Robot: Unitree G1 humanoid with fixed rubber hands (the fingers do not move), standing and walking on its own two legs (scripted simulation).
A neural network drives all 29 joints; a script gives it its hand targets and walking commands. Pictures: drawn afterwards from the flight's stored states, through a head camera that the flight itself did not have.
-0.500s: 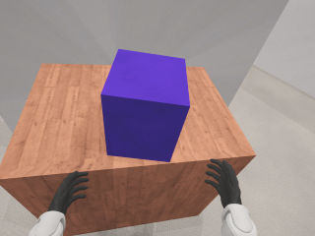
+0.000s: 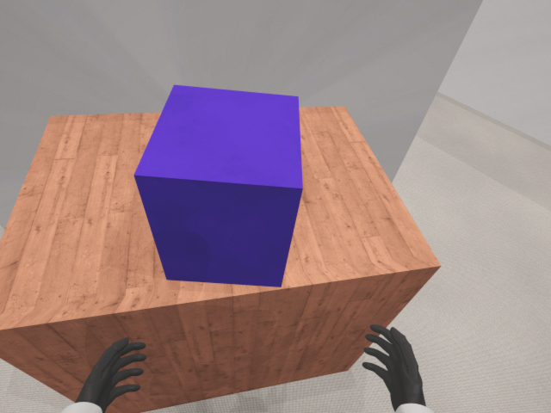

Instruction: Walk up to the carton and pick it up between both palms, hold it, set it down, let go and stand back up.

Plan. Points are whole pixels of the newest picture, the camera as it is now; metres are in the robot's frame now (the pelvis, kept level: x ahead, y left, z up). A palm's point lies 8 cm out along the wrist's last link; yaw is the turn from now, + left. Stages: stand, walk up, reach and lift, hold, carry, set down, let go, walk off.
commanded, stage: set down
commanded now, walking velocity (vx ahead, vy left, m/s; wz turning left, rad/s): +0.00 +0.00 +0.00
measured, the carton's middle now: (230, 191) +0.45 +0.08 +0.06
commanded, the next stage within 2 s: let go in 0.48 s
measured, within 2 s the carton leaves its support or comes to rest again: neither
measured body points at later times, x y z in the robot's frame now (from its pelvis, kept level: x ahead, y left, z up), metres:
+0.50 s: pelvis +0.00 +0.00 +0.00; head +0.02 +0.02 +0.45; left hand +0.15 +0.24 -0.09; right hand +0.17 -0.18 -0.07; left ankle +0.06 +0.10 -0.74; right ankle -0.06 -0.11 -0.74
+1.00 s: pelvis +0.01 -0.01 +0.00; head +0.03 +0.01 +0.45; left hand +0.16 +0.23 -0.10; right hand +0.17 -0.20 -0.09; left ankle +0.06 +0.10 -0.74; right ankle -0.06 -0.11 -0.74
